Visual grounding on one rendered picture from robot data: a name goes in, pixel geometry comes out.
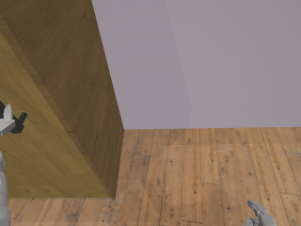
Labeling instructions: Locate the robot left forearm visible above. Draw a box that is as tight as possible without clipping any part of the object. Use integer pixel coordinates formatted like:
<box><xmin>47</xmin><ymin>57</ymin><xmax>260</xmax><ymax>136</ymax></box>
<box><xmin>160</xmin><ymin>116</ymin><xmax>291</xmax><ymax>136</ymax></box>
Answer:
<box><xmin>0</xmin><ymin>151</ymin><xmax>11</xmax><ymax>226</ymax></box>

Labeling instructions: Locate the left robot hand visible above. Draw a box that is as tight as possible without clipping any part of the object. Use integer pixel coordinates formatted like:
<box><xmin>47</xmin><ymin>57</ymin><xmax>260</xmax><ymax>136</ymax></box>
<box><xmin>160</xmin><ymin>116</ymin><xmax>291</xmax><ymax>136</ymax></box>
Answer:
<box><xmin>0</xmin><ymin>104</ymin><xmax>16</xmax><ymax>136</ymax></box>

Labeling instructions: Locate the handle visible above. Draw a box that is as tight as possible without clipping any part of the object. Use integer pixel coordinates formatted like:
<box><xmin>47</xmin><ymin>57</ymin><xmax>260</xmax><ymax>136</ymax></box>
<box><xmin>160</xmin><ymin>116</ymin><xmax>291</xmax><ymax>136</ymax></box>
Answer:
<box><xmin>0</xmin><ymin>101</ymin><xmax>27</xmax><ymax>134</ymax></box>

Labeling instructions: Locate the right robot hand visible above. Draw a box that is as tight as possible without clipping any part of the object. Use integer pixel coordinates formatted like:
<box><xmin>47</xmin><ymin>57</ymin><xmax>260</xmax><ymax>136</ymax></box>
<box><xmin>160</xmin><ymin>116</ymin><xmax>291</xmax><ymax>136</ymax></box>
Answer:
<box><xmin>242</xmin><ymin>200</ymin><xmax>277</xmax><ymax>226</ymax></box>

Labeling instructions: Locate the wardrobe door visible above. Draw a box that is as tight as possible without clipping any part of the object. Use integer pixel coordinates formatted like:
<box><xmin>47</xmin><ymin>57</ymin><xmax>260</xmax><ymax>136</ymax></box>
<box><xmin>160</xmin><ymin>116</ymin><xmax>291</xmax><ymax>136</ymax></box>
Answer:
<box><xmin>0</xmin><ymin>29</ymin><xmax>110</xmax><ymax>198</ymax></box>

